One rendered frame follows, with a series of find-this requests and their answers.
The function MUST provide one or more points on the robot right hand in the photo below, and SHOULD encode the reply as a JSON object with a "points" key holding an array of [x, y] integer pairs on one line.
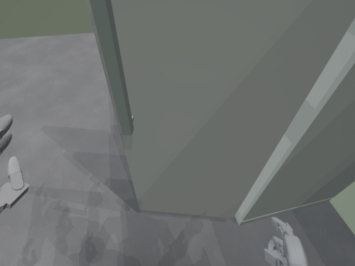
{"points": [[290, 249]]}

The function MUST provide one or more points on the robot left hand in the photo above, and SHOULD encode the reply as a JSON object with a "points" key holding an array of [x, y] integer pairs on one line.
{"points": [[11, 192]]}

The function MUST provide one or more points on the fridge door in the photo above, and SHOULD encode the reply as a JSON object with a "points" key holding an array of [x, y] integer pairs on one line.
{"points": [[213, 85]]}

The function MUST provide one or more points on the handle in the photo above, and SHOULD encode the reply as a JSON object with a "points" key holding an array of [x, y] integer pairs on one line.
{"points": [[105, 24]]}

